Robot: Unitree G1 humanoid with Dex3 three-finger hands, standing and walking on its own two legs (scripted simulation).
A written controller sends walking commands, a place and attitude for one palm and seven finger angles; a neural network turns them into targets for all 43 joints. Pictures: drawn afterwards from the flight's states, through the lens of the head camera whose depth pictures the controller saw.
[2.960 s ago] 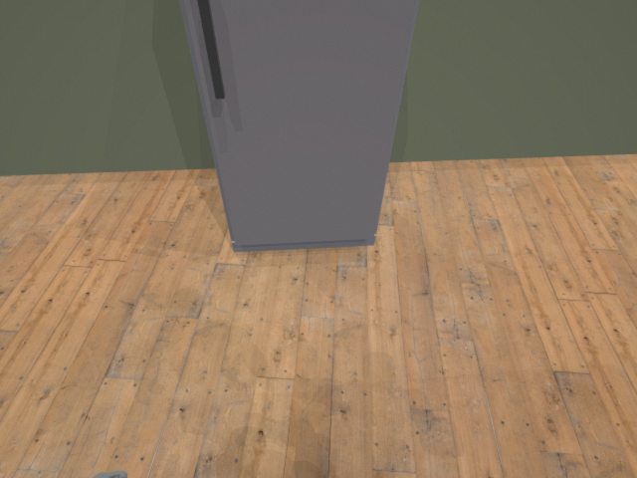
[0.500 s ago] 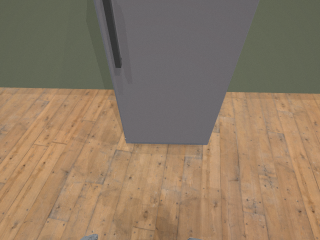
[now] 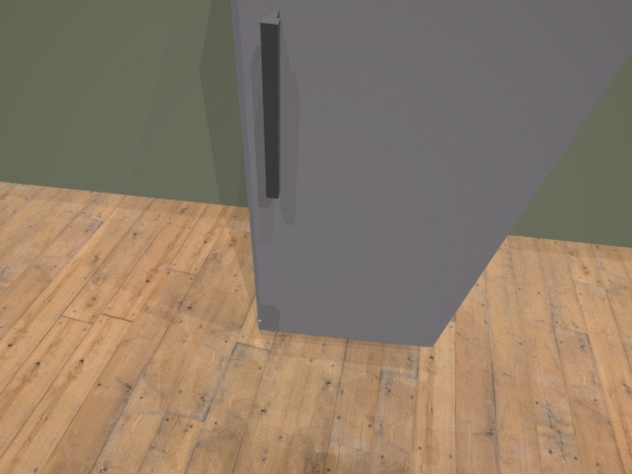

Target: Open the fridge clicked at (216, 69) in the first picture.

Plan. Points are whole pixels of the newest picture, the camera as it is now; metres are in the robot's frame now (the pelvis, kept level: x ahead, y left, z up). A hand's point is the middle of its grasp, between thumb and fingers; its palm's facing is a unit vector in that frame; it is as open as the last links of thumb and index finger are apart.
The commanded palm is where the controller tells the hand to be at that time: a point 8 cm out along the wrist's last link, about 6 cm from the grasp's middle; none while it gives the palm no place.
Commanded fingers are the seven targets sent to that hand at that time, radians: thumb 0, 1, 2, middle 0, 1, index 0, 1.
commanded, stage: take the last steps up to it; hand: left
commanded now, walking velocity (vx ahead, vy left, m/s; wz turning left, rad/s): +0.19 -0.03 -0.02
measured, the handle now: (274, 116) +0.62 +0.14 +0.13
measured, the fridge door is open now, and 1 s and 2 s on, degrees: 0 0 0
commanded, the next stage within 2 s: come to a stop and stand still in 0.14 s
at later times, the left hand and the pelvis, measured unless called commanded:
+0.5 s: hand (234, 429) +0.21 +0.14 -0.17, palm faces +0.02 -0.98 -0.20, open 7.3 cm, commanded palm none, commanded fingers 0.00 0.90 0.90 -0.20 -0.30 -0.20 -0.30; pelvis +0.11 -0.03 -0.01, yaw +1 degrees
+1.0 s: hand out of the picture +0.02 +0.22 -0.17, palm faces +0.06 -0.98 -0.18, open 7.4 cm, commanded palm none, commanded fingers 0.00 0.90 0.90 -0.20 -0.30 -0.20 -0.30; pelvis +0.06 +0.03 +0.01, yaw -1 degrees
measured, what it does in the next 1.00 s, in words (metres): steps on the spot: right foot, then left foot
